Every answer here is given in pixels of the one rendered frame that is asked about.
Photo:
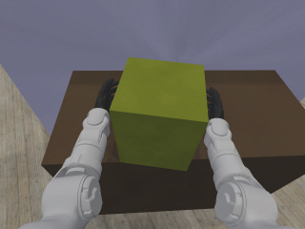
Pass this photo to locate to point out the robot right upper arm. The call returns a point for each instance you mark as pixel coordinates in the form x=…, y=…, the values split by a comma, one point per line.
x=242, y=206

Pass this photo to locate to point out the pedestal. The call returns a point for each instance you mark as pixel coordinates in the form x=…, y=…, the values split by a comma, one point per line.
x=265, y=118

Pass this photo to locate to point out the robot right forearm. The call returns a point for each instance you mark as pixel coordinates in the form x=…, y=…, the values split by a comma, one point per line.
x=225, y=160

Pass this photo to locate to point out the carton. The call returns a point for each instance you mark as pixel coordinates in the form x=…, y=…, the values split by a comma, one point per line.
x=159, y=113

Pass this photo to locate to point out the left robot hand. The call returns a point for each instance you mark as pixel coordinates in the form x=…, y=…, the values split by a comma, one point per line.
x=105, y=97

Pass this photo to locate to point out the robot left forearm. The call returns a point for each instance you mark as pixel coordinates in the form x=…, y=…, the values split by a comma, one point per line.
x=89, y=149

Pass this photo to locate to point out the right robot hand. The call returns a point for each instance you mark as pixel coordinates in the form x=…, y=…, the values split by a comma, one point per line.
x=215, y=108

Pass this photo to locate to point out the robot left upper arm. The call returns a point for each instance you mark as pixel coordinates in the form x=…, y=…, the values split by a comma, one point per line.
x=69, y=203

